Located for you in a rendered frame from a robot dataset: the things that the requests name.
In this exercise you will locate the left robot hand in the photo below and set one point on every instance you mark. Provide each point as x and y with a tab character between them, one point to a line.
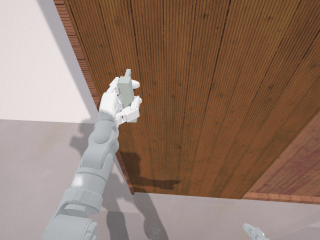
111	104

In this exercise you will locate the robot left upper arm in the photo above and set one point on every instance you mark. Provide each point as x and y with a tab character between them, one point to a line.
66	227

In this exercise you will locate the wardrobe door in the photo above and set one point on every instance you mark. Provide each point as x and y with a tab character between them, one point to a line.
297	170
226	85

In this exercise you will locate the right robot hand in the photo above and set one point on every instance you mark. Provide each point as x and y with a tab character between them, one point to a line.
254	233

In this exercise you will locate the handle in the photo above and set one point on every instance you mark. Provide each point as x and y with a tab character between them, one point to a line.
126	90

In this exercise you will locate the left robot forearm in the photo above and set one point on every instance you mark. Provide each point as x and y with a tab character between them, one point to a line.
84	196

